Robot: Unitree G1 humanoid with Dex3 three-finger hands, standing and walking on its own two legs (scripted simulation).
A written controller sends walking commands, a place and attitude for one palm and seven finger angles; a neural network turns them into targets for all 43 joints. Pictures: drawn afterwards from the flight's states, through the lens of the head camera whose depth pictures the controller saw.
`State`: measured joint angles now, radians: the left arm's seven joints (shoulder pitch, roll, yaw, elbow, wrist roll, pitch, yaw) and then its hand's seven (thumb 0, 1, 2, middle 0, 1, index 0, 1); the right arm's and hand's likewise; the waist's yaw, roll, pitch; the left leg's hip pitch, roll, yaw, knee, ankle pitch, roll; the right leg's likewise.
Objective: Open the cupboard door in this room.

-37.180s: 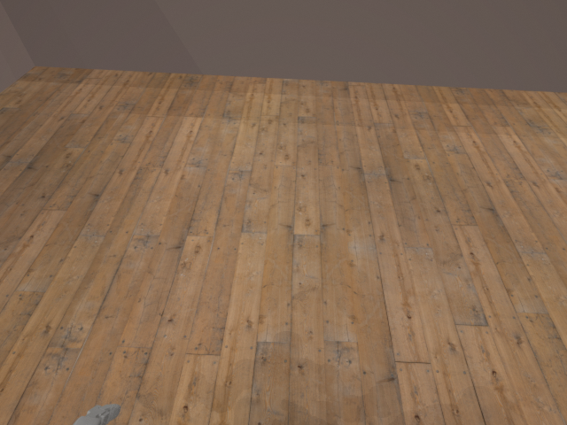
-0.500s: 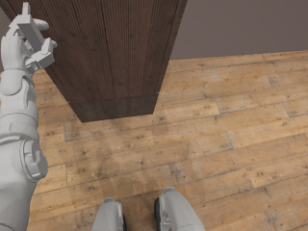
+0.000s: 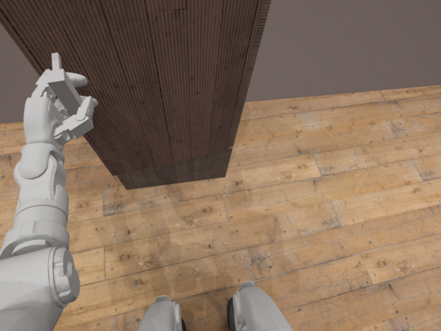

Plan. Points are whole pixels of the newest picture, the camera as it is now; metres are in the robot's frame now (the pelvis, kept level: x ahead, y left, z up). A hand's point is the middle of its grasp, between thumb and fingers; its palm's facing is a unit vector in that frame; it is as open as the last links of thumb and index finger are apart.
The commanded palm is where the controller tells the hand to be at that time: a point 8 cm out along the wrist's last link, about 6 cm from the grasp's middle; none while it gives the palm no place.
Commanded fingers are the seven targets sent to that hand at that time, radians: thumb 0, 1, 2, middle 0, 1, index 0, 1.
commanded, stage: pull the door open along its arc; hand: left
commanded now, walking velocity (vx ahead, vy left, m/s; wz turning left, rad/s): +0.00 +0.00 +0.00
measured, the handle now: (71, 92) +0.53 +0.23 +0.04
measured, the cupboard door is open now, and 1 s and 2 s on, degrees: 7 45 48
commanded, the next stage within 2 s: open thumb and fingers to let go in 0.66 s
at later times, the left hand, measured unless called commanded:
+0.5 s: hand (143, 182) +0.36 +0.10 +0.04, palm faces +0.49 -0.87 +0.02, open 6.2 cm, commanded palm +0.29 +0.12 +0.04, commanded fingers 0.00 0.90 0.90 -0.40 -1.35 -0.40 -1.35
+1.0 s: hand (179, 203) +0.32 +0.05 +0.04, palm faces +0.48 -0.88 -0.03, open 7.1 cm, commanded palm +0.27 +0.09 +0.04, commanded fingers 0.00 -0.01 0.51 -0.34 -1.25 -0.34 -1.25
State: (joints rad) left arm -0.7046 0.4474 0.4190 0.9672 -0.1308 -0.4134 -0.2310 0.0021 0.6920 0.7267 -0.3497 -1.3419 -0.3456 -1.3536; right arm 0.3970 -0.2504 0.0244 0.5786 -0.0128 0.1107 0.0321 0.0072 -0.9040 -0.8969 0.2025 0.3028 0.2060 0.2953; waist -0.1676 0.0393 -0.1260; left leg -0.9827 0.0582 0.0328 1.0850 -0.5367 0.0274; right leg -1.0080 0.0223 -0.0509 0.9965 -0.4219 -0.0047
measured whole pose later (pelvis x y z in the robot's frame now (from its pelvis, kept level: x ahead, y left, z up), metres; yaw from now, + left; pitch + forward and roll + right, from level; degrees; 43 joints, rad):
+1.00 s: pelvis -0.02 -0.06 +0.00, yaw +6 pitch +15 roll +2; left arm -0.15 -0.13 -0.12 0.43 0.10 -0.37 0.64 0.01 0.48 0.71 -0.36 -1.31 -0.37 -1.32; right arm 0.15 -0.18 -0.02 0.63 -0.09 -0.03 0.01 0.01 -0.90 -0.90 0.20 0.30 0.20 0.30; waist -0.02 0.03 -0.14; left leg -0.82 0.02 -0.02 1.03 -0.48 -0.04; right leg -0.87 -0.02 -0.10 1.05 -0.46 -0.08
